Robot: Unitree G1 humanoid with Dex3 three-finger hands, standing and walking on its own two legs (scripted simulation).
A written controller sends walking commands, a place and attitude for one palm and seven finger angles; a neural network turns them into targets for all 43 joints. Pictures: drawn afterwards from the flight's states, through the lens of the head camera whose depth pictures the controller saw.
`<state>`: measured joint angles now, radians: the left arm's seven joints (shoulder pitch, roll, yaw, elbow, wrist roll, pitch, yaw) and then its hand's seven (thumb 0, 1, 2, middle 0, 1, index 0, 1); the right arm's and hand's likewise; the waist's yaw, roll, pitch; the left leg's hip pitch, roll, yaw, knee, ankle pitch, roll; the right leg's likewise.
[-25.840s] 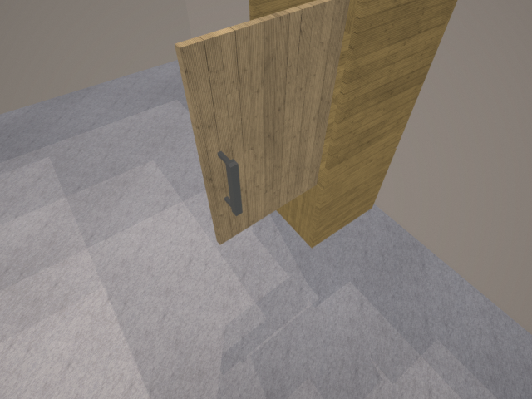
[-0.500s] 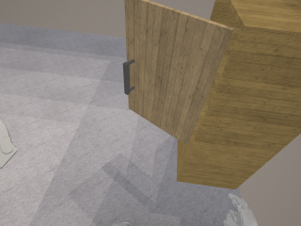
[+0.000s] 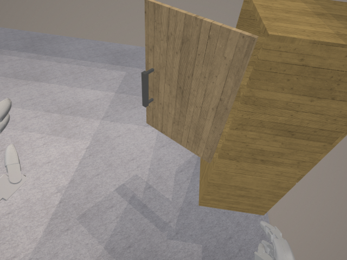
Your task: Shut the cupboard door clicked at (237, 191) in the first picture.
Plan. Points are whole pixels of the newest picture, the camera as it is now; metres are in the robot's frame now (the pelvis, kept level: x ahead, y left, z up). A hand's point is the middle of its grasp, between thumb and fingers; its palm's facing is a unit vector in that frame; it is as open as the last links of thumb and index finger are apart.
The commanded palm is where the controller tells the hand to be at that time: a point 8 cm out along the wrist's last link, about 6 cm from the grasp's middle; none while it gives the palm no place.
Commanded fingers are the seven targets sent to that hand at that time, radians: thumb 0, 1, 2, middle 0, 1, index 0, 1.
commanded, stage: step back with the hand held close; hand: left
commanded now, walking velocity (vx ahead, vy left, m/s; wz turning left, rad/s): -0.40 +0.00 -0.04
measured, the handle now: (148, 88) +0.80 +0.13 -0.07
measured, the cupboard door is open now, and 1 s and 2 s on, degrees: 59 59 59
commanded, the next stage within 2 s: stop stepping back and stand still in 0.28 s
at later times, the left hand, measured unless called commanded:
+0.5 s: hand out of the picture +0.11 +0.23 +0.19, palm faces +0.25 -0.85 -0.47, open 7.4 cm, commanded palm +0.05 +0.29 +0.19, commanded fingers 0.00 0.90 0.90 -0.20 -0.30 -0.20 -0.30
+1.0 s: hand out of the picture +0.07 +0.27 +0.19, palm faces +0.31 -0.80 -0.51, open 7.4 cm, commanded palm +0.03 +0.31 +0.19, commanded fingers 0.00 0.90 0.90 -0.20 -0.30 -0.20 -0.30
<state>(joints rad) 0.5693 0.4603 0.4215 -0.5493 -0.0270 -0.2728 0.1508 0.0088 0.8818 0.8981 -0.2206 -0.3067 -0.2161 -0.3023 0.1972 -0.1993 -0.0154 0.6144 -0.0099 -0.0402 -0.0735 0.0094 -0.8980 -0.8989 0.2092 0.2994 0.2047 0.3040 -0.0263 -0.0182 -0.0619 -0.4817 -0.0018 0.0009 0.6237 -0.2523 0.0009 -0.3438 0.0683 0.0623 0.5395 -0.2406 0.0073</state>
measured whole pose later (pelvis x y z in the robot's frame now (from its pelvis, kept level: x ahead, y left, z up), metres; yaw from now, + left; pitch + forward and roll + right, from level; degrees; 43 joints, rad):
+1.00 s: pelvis -0.14 +0.03 +0.01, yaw -6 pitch +0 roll -2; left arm 0.65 0.49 0.44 -0.52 -0.06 -0.18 0.15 0.01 0.88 0.90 -0.22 -0.31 -0.22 -0.30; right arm 0.28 -0.16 0.03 0.63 -0.02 -0.07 -0.07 0.01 -0.90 -0.90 0.21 0.30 0.21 0.30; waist -0.04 0.01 -0.08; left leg -0.42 0.00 0.03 0.54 -0.25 0.00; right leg -0.16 0.06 -0.03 0.45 -0.30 -0.05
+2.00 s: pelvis -0.13 +0.04 +0.00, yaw -5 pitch +0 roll -1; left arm 0.25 0.23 -0.01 0.70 0.02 0.06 0.00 0.00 0.91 0.90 -0.20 -0.30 -0.20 -0.30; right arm 0.17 -0.28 0.02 0.85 -0.03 0.01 0.00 0.01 -0.90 -0.90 0.21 0.30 0.20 0.30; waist -0.04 0.02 -0.01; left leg -0.37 -0.02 0.05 0.56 -0.19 0.05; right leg -0.17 0.02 -0.02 0.55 -0.38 -0.02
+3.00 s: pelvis -0.12 +0.04 +0.01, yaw -5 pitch -1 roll +0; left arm 0.32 0.16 0.00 1.13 0.02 0.00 0.03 0.00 0.91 0.90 -0.20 -0.30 -0.20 -0.30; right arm 0.28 -0.17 -0.01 1.14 -0.02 0.01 -0.04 0.00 -0.90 -0.90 0.20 0.30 0.20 0.30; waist -0.01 -0.01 0.03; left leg -0.26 -0.02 0.06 0.40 -0.12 0.05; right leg -0.07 0.02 -0.01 0.39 -0.30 -0.02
